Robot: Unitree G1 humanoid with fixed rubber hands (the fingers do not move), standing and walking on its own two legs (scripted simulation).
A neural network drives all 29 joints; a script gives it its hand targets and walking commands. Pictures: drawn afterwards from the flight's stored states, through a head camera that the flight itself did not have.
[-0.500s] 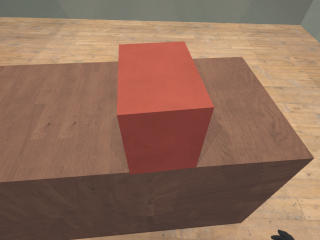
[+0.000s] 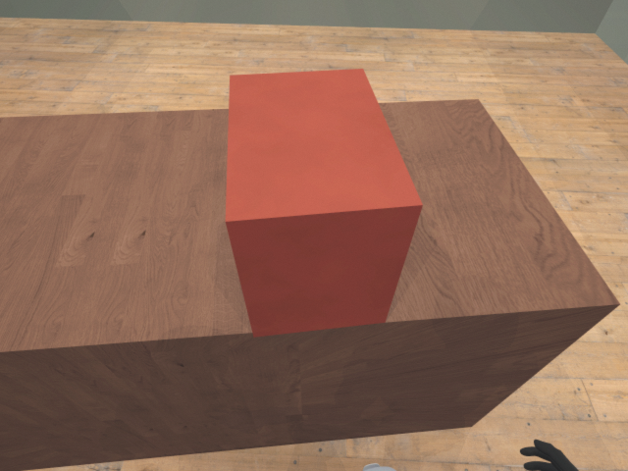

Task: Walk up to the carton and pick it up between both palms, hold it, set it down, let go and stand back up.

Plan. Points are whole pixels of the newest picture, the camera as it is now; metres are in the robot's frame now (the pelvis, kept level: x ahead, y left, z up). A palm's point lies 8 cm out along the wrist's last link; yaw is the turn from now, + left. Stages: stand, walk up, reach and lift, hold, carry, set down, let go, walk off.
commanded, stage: reach and lift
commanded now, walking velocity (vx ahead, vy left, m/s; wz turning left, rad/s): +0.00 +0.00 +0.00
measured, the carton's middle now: (309, 201) +0.48 +0.01 +0.09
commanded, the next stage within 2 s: none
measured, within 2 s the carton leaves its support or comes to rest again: neither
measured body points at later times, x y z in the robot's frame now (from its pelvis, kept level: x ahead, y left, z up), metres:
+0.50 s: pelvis -0.02 -0.03 +0.04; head -0.01 -0.02 +0.49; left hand +0.18 +0.27 -0.01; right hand +0.15 -0.30 -0.03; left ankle +0.01 +0.13 -0.69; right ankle +0.05 -0.15 -0.69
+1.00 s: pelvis -0.03 +0.00 +0.05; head -0.07 +0.01 +0.50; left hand +0.18 +0.27 +0.03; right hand +0.16 -0.24 +0.02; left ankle +0.01 +0.13 -0.69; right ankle -0.01 -0.13 -0.69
